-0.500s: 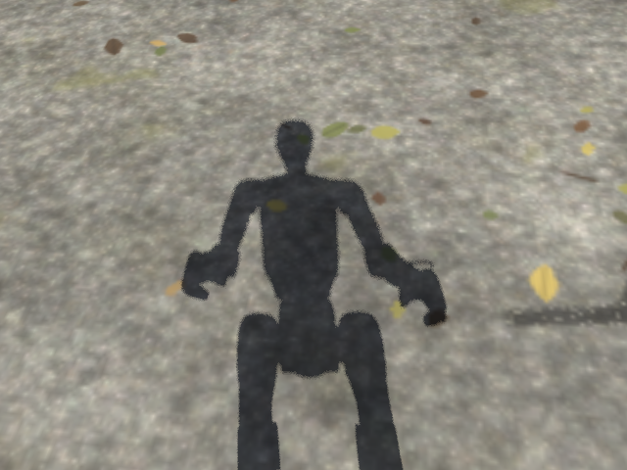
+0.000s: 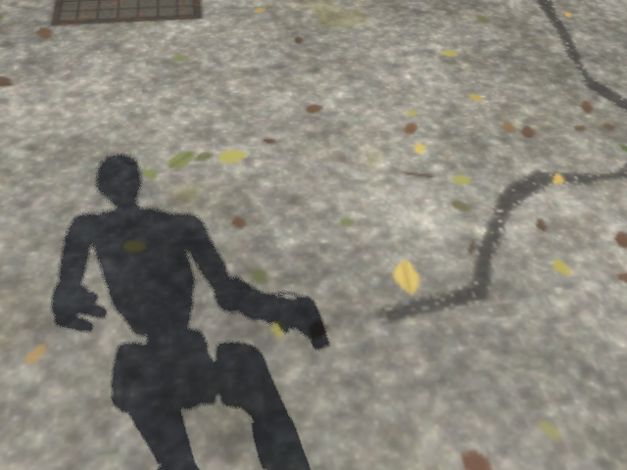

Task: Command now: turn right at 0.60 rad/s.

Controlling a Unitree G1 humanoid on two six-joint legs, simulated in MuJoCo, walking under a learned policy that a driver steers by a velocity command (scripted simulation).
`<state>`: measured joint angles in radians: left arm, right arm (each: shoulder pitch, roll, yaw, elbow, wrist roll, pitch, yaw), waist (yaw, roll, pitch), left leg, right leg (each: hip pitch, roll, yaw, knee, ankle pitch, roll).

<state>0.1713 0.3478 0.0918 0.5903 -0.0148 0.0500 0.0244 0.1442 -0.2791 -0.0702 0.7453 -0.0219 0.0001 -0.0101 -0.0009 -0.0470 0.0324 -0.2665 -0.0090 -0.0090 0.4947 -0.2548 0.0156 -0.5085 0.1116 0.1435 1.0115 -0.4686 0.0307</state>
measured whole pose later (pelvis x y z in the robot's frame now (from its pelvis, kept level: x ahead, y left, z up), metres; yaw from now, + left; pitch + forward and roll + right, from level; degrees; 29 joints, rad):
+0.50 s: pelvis +0.02 -0.06 +0.01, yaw -18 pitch +2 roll +2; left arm 0.35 0.27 0.05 0.63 0.00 -0.02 0.01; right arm 0.14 -0.34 -0.10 0.74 0.00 -0.05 0.01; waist 0.02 0.04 0.01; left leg -0.55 0.04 -0.02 0.98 -0.26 -0.02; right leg -0.19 0.03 0.09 0.41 -0.25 -0.06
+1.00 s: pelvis +0.25 -0.09 +0.01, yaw -25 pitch +2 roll +1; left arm 0.27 0.30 0.05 0.69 -0.01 -0.06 0.00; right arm 0.32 -0.27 -0.05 0.80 0.00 -0.09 0.02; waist -0.03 -0.05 0.01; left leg -0.16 -0.06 0.02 0.34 -0.21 0.06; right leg -0.56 -0.06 0.05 1.08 -0.28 -0.01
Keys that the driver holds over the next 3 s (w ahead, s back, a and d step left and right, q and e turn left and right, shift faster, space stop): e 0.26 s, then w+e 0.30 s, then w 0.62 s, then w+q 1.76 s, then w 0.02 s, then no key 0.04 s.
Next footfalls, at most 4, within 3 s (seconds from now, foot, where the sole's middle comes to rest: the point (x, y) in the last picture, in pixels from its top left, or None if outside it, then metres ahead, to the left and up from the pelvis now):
0.32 right None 0.01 -0.15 -0.77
0.80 left None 0.30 -0.02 -0.77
1.28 right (490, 457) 0.50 -0.38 -0.77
1.80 left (398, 314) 0.85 -0.21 -0.77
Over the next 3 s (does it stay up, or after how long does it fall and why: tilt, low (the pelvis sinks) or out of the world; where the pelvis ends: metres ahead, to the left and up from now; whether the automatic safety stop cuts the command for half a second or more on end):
stays up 1.29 -0.17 0.00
